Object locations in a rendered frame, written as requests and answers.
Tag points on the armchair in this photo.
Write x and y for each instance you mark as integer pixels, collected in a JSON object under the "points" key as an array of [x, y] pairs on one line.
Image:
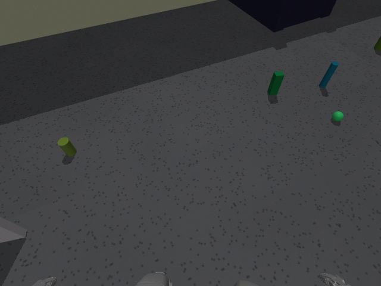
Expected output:
{"points": [[279, 14]]}

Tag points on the right robot hand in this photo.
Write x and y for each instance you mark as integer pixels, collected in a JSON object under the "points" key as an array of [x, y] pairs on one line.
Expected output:
{"points": [[332, 280]]}

